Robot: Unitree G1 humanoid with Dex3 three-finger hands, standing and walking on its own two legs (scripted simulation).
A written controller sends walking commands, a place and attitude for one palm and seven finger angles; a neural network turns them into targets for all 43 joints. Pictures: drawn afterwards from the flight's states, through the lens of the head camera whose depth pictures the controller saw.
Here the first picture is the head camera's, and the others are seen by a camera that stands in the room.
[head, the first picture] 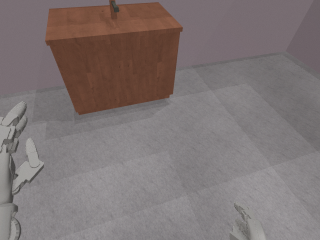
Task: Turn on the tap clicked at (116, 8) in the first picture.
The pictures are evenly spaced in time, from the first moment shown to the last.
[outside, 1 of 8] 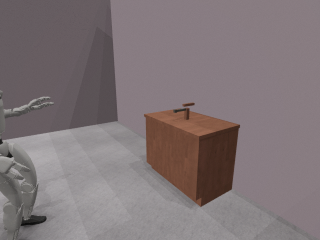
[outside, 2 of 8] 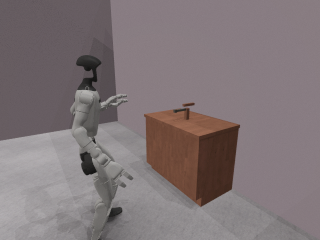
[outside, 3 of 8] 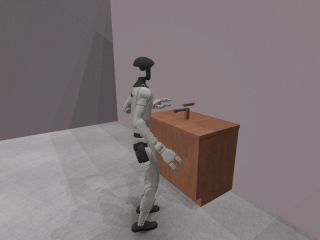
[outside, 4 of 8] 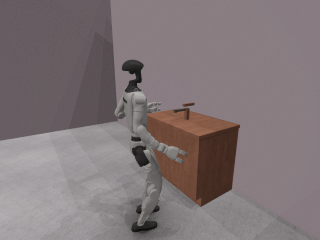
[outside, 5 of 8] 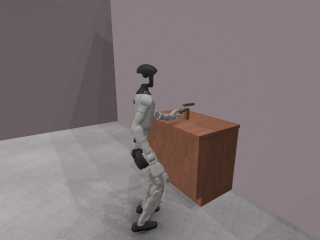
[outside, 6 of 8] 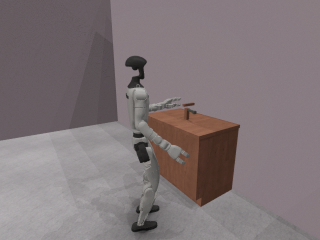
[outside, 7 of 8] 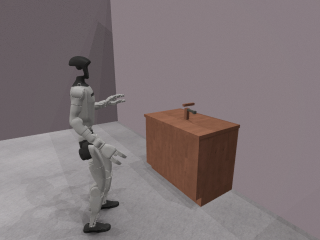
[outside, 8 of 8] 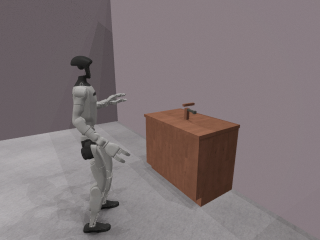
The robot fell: no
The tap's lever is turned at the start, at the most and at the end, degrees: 0 76 76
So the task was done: yes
